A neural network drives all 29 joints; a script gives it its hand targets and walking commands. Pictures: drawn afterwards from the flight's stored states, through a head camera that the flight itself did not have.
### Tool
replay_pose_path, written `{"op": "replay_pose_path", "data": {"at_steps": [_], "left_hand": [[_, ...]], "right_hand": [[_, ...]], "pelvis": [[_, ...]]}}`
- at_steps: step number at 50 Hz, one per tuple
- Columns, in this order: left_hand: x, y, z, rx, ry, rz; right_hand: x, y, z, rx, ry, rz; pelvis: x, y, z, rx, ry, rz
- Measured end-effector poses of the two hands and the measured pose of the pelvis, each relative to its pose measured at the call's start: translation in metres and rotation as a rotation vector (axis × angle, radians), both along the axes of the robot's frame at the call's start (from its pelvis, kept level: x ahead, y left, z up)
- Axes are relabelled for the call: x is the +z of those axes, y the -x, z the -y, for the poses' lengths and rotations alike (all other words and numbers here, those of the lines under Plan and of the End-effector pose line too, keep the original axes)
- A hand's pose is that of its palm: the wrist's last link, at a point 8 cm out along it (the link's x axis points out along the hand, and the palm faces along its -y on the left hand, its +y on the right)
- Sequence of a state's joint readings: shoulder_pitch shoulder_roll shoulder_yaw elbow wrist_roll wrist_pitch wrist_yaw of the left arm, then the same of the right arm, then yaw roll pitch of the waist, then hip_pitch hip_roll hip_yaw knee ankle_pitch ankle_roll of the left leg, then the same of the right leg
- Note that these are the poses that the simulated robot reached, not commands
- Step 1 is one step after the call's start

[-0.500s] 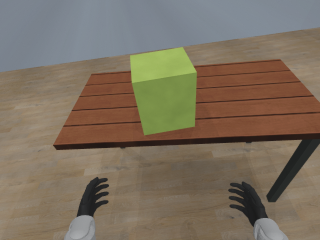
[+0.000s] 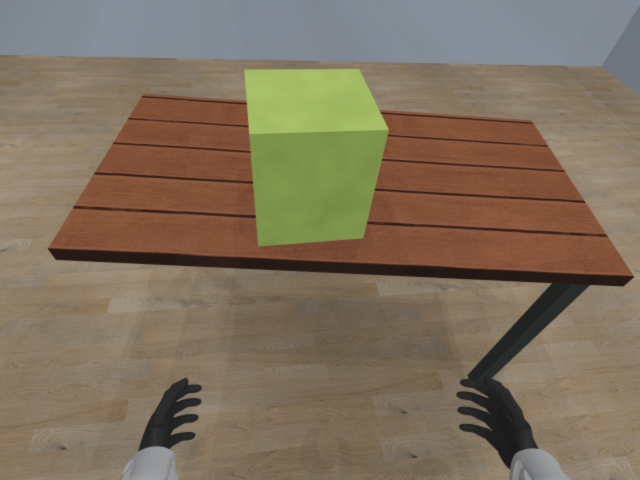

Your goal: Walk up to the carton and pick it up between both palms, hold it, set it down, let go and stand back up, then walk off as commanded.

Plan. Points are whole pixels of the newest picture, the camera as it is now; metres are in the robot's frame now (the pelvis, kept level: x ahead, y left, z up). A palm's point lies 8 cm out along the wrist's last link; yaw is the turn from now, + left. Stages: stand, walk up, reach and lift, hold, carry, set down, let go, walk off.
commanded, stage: let go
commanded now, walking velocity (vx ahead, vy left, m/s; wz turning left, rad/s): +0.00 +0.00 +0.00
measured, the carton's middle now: (307, 159) +0.66 +0.03 +0.02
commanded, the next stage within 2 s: stand in 0.36 s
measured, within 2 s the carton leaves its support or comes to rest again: neither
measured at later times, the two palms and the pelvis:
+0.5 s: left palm (166, 440) +0.21 +0.21 -0.10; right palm (508, 412) +0.23 -0.24 -0.04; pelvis +0.04 -0.01 +0.00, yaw +0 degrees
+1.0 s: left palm (98, 440) +0.20 +0.28 -0.06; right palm (491, 428) +0.22 -0.23 -0.08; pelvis +0.04 -0.01 +0.00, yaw +0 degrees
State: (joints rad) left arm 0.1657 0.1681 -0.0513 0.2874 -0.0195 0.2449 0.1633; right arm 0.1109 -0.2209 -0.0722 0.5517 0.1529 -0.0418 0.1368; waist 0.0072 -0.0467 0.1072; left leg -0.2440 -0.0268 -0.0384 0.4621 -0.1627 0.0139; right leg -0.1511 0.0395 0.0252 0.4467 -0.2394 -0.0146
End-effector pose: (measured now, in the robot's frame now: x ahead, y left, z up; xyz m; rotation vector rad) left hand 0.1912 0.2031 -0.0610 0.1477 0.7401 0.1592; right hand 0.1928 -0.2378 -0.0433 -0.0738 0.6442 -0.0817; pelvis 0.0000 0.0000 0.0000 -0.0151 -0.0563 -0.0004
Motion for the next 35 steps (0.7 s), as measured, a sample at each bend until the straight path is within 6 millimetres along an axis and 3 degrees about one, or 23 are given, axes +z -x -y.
{"op": "replay_pose_path", "data": {"at_steps": [10, 13, 20, 26, 35], "left_hand": [[0.027, -0.020, 0.000, -0.067, -0.037, 0.085], [0.018, -0.020, 0.002, -0.080, -0.009, 0.059], [-0.022, -0.010, 0.000, -0.038, 0.085, -0.063], [-0.037, -0.016, -0.005, -0.017, 0.118, -0.065], [-0.032, -0.007, -0.057, -0.026, -0.023, -0.120]], "right_hand": [[-0.017, -0.017, -0.004, -0.003, -0.009, 0.049], [-0.015, -0.024, -0.004, 0.004, 0.014, 0.055], [-0.001, -0.035, -0.002, 0.038, 0.106, 0.039], [0.005, -0.034, 0.004, 0.061, 0.195, 0.001], [-0.012, -0.031, 0.005, 0.088, 0.231, -0.118]], "pelvis": [[0.000, -0.013, 0.005, 0.000, -0.006, -0.018], [0.001, -0.019, 0.006, 0.000, -0.008, -0.026], [0.001, -0.031, 0.009, 0.000, -0.011, -0.043], [0.001, -0.039, 0.008, 0.000, -0.011, -0.053], [0.001, -0.044, 0.008, 0.000, -0.011, -0.059]]}}
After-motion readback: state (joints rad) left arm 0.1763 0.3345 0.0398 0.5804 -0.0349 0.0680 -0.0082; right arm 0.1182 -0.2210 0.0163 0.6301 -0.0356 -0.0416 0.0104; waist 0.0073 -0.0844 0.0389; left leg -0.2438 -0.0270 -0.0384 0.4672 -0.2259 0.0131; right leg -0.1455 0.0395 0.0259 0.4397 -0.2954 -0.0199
